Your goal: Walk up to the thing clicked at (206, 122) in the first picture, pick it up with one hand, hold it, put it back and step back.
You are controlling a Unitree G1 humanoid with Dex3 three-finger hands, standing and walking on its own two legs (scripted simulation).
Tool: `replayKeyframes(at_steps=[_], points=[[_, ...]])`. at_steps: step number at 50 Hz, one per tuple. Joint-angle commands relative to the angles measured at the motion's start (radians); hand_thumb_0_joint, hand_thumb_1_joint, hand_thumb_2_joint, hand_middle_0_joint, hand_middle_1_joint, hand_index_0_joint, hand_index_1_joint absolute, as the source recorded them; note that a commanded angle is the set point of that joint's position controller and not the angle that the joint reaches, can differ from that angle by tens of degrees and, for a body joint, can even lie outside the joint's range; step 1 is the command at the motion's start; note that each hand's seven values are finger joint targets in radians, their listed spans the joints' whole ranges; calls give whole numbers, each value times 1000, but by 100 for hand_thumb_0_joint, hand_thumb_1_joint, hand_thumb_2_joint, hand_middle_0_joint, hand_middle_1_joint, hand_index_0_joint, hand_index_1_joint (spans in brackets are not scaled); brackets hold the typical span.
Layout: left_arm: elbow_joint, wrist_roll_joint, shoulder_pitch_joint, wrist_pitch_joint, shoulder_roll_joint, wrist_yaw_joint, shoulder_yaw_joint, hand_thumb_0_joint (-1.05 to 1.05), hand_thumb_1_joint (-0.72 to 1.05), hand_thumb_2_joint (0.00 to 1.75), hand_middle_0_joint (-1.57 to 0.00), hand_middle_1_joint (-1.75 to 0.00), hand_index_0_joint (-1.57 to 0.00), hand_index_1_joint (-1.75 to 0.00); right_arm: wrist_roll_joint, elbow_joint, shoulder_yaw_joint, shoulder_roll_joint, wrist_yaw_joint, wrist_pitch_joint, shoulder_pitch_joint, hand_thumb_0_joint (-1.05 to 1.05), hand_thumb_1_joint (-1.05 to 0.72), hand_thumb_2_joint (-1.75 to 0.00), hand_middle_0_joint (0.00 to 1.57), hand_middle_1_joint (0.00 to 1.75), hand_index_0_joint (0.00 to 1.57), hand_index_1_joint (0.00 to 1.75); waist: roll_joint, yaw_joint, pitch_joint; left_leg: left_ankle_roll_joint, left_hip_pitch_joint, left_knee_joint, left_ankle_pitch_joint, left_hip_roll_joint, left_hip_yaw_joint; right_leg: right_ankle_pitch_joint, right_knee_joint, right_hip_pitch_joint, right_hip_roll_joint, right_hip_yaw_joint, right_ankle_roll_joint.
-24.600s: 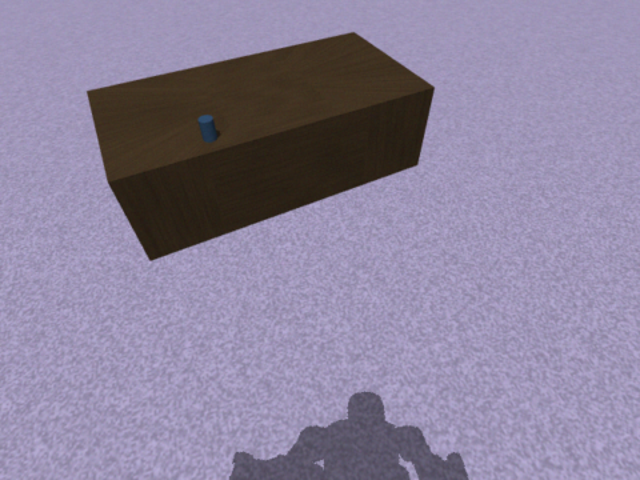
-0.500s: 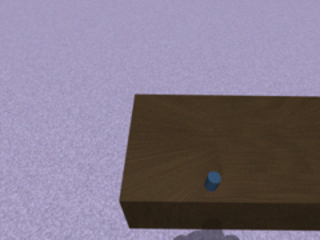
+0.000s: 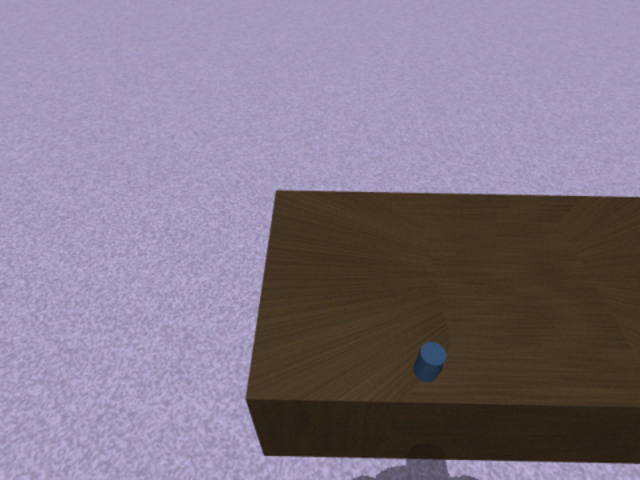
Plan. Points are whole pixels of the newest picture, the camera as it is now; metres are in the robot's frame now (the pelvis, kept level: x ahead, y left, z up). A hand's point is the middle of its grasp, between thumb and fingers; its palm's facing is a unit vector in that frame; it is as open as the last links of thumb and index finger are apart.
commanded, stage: home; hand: right
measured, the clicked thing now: (429, 362) +0.43 -0.22 -0.32
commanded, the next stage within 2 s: stand in 0.32 s
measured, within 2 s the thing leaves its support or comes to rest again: neither
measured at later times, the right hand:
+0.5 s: hand out of the picture +0.08 -0.24 -0.16, palm faces -0.06 +0.93 -0.36, open 17.2 cm
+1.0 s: hand out of the picture +0.08 -0.24 -0.16, palm faces -0.06 +0.94 -0.35, open 7.8 cm
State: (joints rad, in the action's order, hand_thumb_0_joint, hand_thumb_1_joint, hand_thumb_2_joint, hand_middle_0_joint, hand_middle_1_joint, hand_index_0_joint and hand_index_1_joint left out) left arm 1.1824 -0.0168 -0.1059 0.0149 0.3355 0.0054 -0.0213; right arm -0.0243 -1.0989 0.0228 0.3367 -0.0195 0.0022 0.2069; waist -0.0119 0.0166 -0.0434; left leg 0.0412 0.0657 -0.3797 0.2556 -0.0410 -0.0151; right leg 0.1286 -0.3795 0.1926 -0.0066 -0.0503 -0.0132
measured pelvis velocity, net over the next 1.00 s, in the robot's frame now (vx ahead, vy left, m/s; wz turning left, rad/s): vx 0.02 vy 0.01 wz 0.01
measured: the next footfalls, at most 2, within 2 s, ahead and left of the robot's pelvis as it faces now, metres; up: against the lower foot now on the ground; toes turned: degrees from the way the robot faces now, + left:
none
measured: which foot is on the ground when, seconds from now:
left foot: down 0.00-1.00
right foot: down 0.00-1.00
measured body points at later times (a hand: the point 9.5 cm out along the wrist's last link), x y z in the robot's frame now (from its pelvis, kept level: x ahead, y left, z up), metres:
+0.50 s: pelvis +0.01 +0.01 +0.00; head +0.02 +0.01 +0.45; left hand +0.08 +0.30 -0.14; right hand +0.08 -0.29 -0.13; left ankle -0.03 +0.15 -0.74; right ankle +0.05 -0.11 -0.74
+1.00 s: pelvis +0.02 +0.01 +0.00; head +0.02 +0.01 +0.45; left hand +0.09 +0.31 -0.13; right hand +0.08 -0.29 -0.13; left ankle -0.03 +0.15 -0.74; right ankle +0.05 -0.11 -0.74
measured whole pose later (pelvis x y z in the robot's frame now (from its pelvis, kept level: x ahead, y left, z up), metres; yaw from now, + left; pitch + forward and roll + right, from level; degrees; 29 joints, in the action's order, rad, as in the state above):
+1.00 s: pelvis +0.02 +0.01 +0.00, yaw +1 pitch -3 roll +0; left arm 1.17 -0.01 -0.09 0.00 0.33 0.00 -0.01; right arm -0.01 -1.11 0.02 0.35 -0.01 0.00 0.15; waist 0.01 0.01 -0.05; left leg 0.03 0.03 -0.32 0.25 -0.03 -0.02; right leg 0.13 -0.34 0.16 -0.02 -0.06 0.00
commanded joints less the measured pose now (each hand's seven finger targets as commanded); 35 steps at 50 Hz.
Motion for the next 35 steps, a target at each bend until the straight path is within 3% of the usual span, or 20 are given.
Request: replayKeyframes(at_steps=[1, 2, 6, 11, 14, 16, 21, 23, 24, 27, 31, 35], points=[[-59, 1, 56, -22, 191, -10, -22, 0, 90, 90, -20, -31, -20, -31, 0, 50, -44, 214, -16, -21, -32, 0, 55, -5, 5, 5, 5, 5, 23, 0, -2, -55, 171, 118, 49, -78, -68, 79, 76, -84, -97, 133, 7], [-57, -1, 50, -24, 194, -11, -22, 0, 90, 90, -20, -31, -20, -31, 2, 51, -47, 212, -15, -21, -39, 0, 53, -6, 5, 5, 5, 5, -2, 3, 8, -56, 156, 104, 34, -71, -63, 103, 89, -79, -102, 140, 5], [-58, 2, 51, -30, 194, -13, -19, 0, 90, 90, -20, -31, -20, -31, 3, 50, -47, 214, -13, -22, -38, 0, 56, -4, 5, 5, 5, 5, 9, -5, 27, -57, 133, 96, -32, -75, -62, 40, 89, -94, -106, 138, 5], [-61, 6, 57, -30, 192, -13, -17, 0, 90, 90, -20, -31, -20, -31, 5, 42, -42, 210, -14, -26, -42, 0, 56, -4, 5, 5, 5, 5, 33, -8, 46, -53, 117, 104, -142, -90, -67, -85, 58, -130, -112, 125, 1], [-57, 5, 51, -30, 192, -15, -15, 0, 90, 90, -20, -31, -20, -31, 6, 41, -45, 218, -15, -24, -51, 0, 55, -5, 5, 5, 5, 5, 9, -7, 42, -53, 95, 104, -127, -86, -65, -62, 68, -109, -111, 119, 4], [-61, 6, 58, -31, 193, -16, -16, 0, 90, 90, -20, -31, -20, -31, 6, 38, -47, 221, -16, -25, -48, 0, 56, -4, 5, 5, 5, 5, 17, -10, 60, -49, 93, 100, -192, -93, -64, -133, 51, -142, -118, 118, -1], [-60, 6, 63, -29, 195, -15, -17, 0, 90, 90, -20, -31, -20, -31, 6, 35, -46, 217, -14, -22, -54, 0, 54, -6, 5, 5, 5, 5, 11, -8, 30, -51, 116, 117, -145, -90, -63, -84, 65, -134, -116, 117, 4], [-61, 6, 56, -31, 186, -14, -14, 0, 90, 90, -20, -30, -20, -30, 7, 37, -47, 222, -13, -25, -63, 0, 38, -22, 20, 21, 20, 21, 24, -5, 46, -48, 96, 112, -188, -92, -63, -130, 58, -140, -120, 115, 2], [-58, 6, 52, -30, 190, -15, -15, 0, 90, 90, -20, -30, -20, -30, 8, 40, -49, 221, -13, -25, -71, 0, 30, -30, 20, 29, 20, 29, 9, -4, 53, -47, 79, 113, -172, -89, -61, -118, 64, -126, -118, 111, 3], [-61, 7, 62, -32, 194, -15, -17, 0, 90, 90, -20, -30, -20, -30, 7, 37, -51, 227, -11, -24, -78, 0, 6, -54, 20, 30, 20, 30, 16, -3, 35, -51, 93, 119, -135, -87, -61, -88, 77, -128, -118, 116, 4], [-64, 6, 70, -34, 202, -16, -20, 0, 90, 90, -20, -30, -20, -30, 8, 42, -49, 221, -9, -24, -75, 0, -26, -86, 20, 30, 20, 30, 9, -11, 44, -50, 94, 119, -156, -88, -61, -121, 73, -146, -124, 118, 2], [-64, 7, 65, -36, 202, -16, -19, 0, 90, 90, -20, -30, -20, -30, 9, 45, -51, 222, -7, -23, -86, 0, -58, -90, 20, 30, 20, 30, 4, -5, 50, -51, 74, 115, -150, -90, -64, -97, 80, -135, -122, 113, 3]])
